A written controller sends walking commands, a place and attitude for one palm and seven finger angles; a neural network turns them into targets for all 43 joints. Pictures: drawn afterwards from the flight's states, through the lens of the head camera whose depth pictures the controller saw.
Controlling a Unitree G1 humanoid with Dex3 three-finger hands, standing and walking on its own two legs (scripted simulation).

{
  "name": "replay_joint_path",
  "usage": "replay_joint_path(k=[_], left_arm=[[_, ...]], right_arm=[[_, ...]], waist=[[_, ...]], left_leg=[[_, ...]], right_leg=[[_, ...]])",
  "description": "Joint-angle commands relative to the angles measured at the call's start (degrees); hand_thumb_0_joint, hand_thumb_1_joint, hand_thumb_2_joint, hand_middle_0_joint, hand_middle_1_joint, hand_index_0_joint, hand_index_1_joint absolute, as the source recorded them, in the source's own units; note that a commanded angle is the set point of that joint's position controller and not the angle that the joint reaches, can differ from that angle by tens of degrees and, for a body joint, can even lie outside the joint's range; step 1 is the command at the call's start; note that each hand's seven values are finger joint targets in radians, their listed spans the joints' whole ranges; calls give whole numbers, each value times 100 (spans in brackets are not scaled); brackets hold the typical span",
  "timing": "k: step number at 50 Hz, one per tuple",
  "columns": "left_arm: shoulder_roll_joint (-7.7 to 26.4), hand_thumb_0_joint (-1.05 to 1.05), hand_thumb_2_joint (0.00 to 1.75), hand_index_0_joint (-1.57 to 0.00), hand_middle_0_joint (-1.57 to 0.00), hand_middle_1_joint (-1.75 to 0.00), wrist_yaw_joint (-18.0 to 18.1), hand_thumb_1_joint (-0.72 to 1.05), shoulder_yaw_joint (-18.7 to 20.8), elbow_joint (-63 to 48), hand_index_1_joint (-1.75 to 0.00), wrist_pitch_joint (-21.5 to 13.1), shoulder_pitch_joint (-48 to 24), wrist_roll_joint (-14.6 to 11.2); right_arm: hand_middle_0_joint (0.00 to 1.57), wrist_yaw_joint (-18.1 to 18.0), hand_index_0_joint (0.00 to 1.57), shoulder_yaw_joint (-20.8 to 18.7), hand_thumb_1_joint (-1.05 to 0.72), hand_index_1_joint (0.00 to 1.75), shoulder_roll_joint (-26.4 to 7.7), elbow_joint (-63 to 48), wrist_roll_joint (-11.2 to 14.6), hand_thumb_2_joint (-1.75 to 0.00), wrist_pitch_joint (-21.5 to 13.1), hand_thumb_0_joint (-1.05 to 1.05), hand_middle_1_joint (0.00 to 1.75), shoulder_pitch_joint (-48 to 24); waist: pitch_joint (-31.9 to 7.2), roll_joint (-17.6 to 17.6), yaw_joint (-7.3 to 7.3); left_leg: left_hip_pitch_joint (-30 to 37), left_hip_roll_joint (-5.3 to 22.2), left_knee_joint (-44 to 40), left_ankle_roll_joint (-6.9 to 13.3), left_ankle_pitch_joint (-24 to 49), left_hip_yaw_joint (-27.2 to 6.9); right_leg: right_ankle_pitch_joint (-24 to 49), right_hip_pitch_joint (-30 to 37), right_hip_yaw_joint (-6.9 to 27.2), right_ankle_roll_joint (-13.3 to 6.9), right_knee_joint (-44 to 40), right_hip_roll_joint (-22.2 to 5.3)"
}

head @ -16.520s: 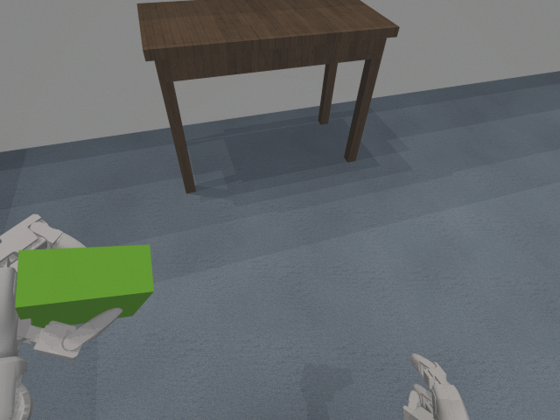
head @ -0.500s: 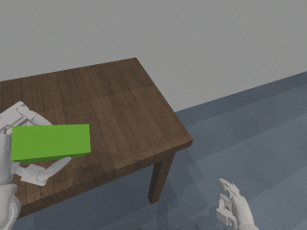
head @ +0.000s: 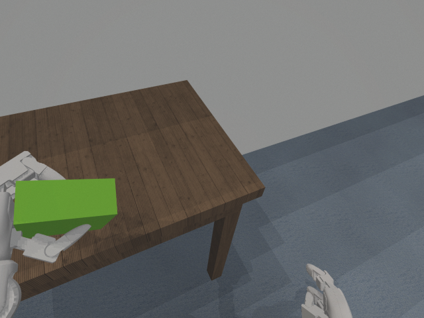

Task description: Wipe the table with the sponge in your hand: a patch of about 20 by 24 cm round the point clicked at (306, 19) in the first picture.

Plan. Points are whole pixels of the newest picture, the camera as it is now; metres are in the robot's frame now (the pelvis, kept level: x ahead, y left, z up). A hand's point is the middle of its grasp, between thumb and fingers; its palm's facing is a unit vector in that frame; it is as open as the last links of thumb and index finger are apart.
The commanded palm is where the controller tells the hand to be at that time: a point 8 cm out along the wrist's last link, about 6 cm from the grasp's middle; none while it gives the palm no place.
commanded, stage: come to a stop and stand still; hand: left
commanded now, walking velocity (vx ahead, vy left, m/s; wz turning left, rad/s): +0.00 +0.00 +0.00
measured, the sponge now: (79, 208) +0.23 +0.22 +0.14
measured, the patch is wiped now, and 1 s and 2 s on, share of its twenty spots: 0.00 0.00 0.00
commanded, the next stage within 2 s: look again from close up in 0.98 s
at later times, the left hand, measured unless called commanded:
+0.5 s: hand (32, 227) +0.19 +0.27 +0.14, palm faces +0.38 -0.84 -0.38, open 9.4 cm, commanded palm +0.15 +0.29 +0.17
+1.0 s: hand (42, 207) +0.22 +0.26 +0.16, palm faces +0.38 -0.85 -0.36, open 9.4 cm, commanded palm +0.16 +0.29 +0.17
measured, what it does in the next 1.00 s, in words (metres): stands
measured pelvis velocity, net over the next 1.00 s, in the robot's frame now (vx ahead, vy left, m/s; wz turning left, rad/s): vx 0.00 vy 0.01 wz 0.01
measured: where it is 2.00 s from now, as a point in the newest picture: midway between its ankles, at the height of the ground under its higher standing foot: outside the picture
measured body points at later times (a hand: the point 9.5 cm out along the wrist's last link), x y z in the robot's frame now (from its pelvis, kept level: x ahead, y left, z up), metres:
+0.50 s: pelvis -0.01 +0.00 +0.00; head -0.01 +0.04 +0.44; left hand +0.17 +0.31 +0.16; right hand +0.16 -0.22 -0.07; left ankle +0.01 +0.08 -0.74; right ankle +0.01 -0.13 -0.74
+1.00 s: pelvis +0.00 +0.01 +0.00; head +0.03 +0.04 +0.45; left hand +0.19 +0.30 +0.18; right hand +0.19 -0.21 -0.07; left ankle +0.01 +0.08 -0.74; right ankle +0.01 -0.13 -0.74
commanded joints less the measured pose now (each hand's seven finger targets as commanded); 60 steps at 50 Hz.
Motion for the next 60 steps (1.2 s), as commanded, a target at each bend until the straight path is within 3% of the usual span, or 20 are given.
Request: replay_joint_path(k=[1, 4, 5, 6, 7, 9, 10, 13, 14, 16, 18, 19, 25, 29, 33, 39, 45, 55, 59, 60], left_arm=[[824, 0, 130, -120, -120, -160, 112, 10, 561, -1188, -160, -388, -413, -51], [865, 0, 130, -120, -120, -160, 101, 10, 580, -1309, -160, -407, -487, -19], [5574, 0, 130, -120, -120, -160, 122, 10, 3803, -2897, -160, -1075, -6497, 934], [1821, 0, 130, -120, -120, -160, -145, 10, 1433, 626, -160, -824, -2989, 314], [1437, 0, 130, -120, -120, -160, -131, 10, 1101, 169, -160, -795, -1393, 51], [512, 0, 130, -120, -120, -160, -195, 10, 306, -172, -160, -747, -821, -116], [706, 0, 130, -120, -120, -160, -177, 10, 347, -734, -160, -767, -770, -104], [742, 0, 130, -120, -120, -160, -100, 10, 334, -1242, -160, -767, -164, -113], [864, 0, 130, -120, -120, -160, -35, 10, 504, -1156, -160, -727, 106, -132], [1069, 0, 130, -120, -120, -160, 23, 10, 760, -1154, -160, -705, -58, -135], [1240, 0, 130, -120, -120, -160, 52, 10, 1006, -939, -160, -711, -316, -159], [1506, 0, 130, -120, -120, -160, 77, 10, 1186, -1109, -160, -729, -626, -140], [1005, 0, 130, -120, -120, -160, 18, 10, 538, -1163, -160, -837, -1597, -26], [641, 0, 130, -120, -120, -160, 48, 10, 185, -1326, -160, -803, -1227, 12], [730, 0, 130, -120, -120, -160, 100, 10, 361, -1095, -160, -662, -750, 11], [1083, 0, 130, -120, -120, -160, 80, 10, 834, -1190, -160, -594, -572, -74], [933, 0, 130, -120, -120, -160, 51, 10, 664, -1607, -160, -576, -460, -107], [780, 0, 130, -120, -120, -160, 105, 10, 516, -1283, -160, -446, -496, -44], [987, 0, 130, -120, -120, -160, 117, 10, 679, -1420, -160, -462, -547, -20], [814, 0, 130, -120, -120, -160, 104, 10, 534, -1397, -160, -458, -544, -44]], right_arm=[[20, -58, 20, -321, -90, 30, -779, -940, 21, -90, -341, 0, 30, -569], [20, -46, 20, -338, -90, 30, -799, -920, 37, -90, -375, 0, 30, -604], [20, -2, 20, -180, -90, 30, -1031, -898, -315, -90, -628, 0, 30, 213], [20, 14, 20, 38, -90, 30, -250, -546, -50, -90, -599, 0, 30, -386], [20, -12, 20, -307, -90, 30, -680, -788, -59, -90, -694, 0, 30, -335], [20, 113, 20, -404, -90, 30, -754, -827, 76, -90, -721, 0, 30, -310], [20, 183, 20, -424, -90, 30, -891, -872, 30, -90, -698, 0, 30, -245], [20, 256, 20, -390, -90, 30, -861, -930, 28, -90, -684, 0, 30, -379], [20, 238, 20, -382, -90, 30, -836, -917, 65, -90, -673, 0, 30, -497], [20, 150, 20, -373, -90, 30, -839, -966, 37, -90, -615, 0, 30, -475], [20, 34, 20, -352, -90, 30, -821, -965, 38, -90, -584, 0, 30, -526], [20, -13, 20, -358, -90, 30, -856, -948, 44, -90, -553, 0, 30, -565], [20, -47, 20, -283, -90, 30, -780, -887, 53, -90, -697, 0, 30, -511], [20, 64, 20, -303, -90, 30, -766, -802, 42, -90, -816, 0, 30, -486], [20, 92, 20, -340, -90, 30, -820, -779, -7, -90, -697, 0, 30, -441], [20, 37, 20, -325, -90, 30, -788, -875, 22, -90, -474, 0, 30, -559], [20, 20, 20, -308, -90, 30, -755, -979, 9, -90, -437, 0, 30, -596], [20, -11, 20, -340, -90, 30, -792, -895, 19, -90, -351, 0, 30, -545], [20, -25, 20, -350, -90, 30, -794, -922, 28, -90, -357, 0, 30, -606], [20, -19, 20, -334, -90, 30, -769, -945, 23, -90, -344, 0, 30, -570]], waist=[[-579, 396, 18], [-608, 506, 8], [347, 235, 5], [-942, 264, 16], [-616, 553, 244], [-1277, 1372, 70], [-1348, 1344, 112], [-1181, 334, 158], [-1141, 227, 156], [-928, -251, 133], [-637, -377, 100], [-578, -69, 57], [-342, 1094, 40], [-711, 824, 54], [-761, 394, 72], [-768, 580, 36], [-1092, 667, 33], [-744, 549, 16], [-747, 618, 26], [-743, 523, 22]], left_leg=[[-658, 557, -843, -187, 150, -551], [-673, 553, -840, -147, -80, -512], [-1244, 627, -79, -52, 969, -333], [-46, 431, -386, -89, 1444, -432], [-39, 515, -276, -252, 1419, -451], [223, 561, -334, -220, 1562, -402], [62, 652, -346, -198, 1525, -487], [-504, 647, -545, -177, 770, -567], [-499, 665, -601, -147, 493, -524], [-725, 615, -682, -171, 12, -615], [-813, 559, -735, -152, -468, -656], [-841, 576, -765, -114, -638, -684], [-1171, 698, -1120, -5, -1333, -821], [-621, 564, -805, -128, -265, -615], [-451, 515, -615, -272, 659, -545], [-445, 518, -650, -350, 1058, -493], [-94, 528, -468, -375, 1720, -448], [-380, 561, -684, -347, 959, -515], [-445, 556, -747, -298, 734, -535], [-424, 555, -745, -305, 743, -542]], right_leg=[[532, 860, 270, -134, -157, -237], [457, 867, 304, -127, -173, -226], [529, -281, 401, -30, -385, -397], [372, -301, 294, -335, -106, -579], [894, 104, 810, -383, -298, -453], [909, 464, 544, -339, 210, -465], [814, 573, 504, -286, 249, -435], [428, 766, 391, -203, 208, -354], [365, 722, 320, -168, 232, -334], [59, 609, 324, -153, 116, -331], [-361, 345, 443, -152, -102, -362], [-445, 295, 444, -151, -64, -346], [-292, 575, 329, -164, 209, -235], [332, 674, 321, -179, 79, -230], [760, 669, 350, -180, -24, -251], [1009, 788, 205, -156, 21, -189], [1375, 895, 142, -155, 76, -219], [914, 826, 151, -136, -2, -207], [859, 892, 152, -122, 0, -182], [834, 891, 142, -133, -18, -209]])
